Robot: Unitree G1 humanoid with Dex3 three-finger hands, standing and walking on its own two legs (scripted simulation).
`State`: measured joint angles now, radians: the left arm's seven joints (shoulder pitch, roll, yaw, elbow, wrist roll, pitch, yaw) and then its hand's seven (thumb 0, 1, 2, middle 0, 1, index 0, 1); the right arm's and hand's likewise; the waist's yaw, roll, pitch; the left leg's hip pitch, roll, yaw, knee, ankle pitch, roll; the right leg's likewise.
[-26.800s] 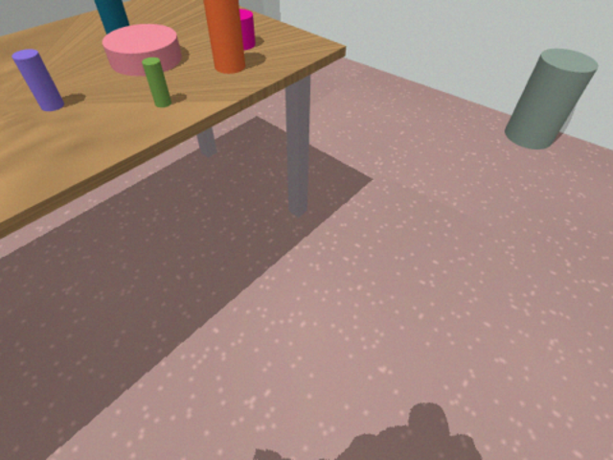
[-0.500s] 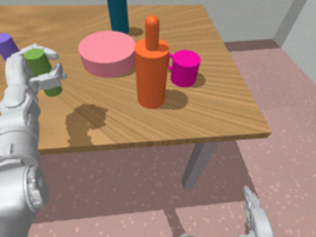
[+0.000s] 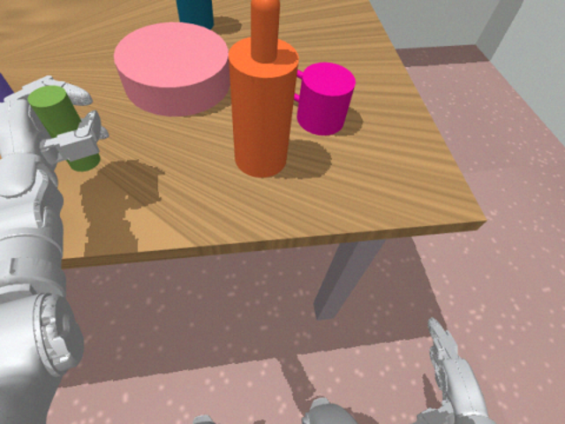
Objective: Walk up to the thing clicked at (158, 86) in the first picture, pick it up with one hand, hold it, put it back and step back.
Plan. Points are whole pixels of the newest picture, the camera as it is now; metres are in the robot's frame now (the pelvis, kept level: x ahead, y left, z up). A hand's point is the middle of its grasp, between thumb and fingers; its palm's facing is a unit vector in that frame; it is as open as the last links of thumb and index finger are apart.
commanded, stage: lower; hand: left
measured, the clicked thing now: (68, 131) +0.50 +0.23 +0.12
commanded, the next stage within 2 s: loosen in 0.84 s
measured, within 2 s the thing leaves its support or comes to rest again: rests again in 0.72 s
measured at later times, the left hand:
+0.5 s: hand (89, 141) +0.51 +0.21 +0.09, palm faces +0.19 -0.98 -0.01, open 5.1 cm
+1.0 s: hand (95, 152) +0.51 +0.21 +0.07, palm faces +0.19 -0.98 -0.02, open 5.0 cm
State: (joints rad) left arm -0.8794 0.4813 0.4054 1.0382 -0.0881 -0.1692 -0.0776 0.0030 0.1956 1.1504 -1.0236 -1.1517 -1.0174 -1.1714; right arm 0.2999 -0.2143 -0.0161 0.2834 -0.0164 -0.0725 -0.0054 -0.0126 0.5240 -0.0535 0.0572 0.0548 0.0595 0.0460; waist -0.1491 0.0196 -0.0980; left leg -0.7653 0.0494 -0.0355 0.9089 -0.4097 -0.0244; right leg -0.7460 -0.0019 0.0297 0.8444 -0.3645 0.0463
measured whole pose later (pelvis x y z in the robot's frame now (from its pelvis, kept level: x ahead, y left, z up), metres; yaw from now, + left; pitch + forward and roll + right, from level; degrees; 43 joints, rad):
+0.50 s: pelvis +0.00 +0.00 -0.01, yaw +0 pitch +19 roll -3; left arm -0.87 0.50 0.42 1.06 -0.06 -0.23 -0.07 0.00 0.20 1.14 -1.02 -1.16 -1.01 -1.18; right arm 0.34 -0.22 -0.03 0.14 -0.03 -0.02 0.02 -0.01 0.52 -0.05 0.06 0.05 0.06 0.05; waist -0.18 0.02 -0.12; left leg -0.88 0.05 -0.05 1.00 -0.45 -0.03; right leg -0.85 0.00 0.02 0.93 -0.40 0.05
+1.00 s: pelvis +0.00 +0.00 -0.02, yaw +0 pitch +20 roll -3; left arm -0.85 0.50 0.42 1.06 -0.06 -0.28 -0.07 0.00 0.20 1.14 -1.02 -1.16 -1.02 -1.19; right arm 0.37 -0.23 -0.02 0.04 -0.04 0.02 0.04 -0.01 0.52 -0.05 0.06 0.05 0.06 0.05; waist -0.19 0.01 -0.13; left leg -0.93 0.05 -0.05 1.06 -0.47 -0.03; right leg -0.90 0.00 0.02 0.98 -0.42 0.05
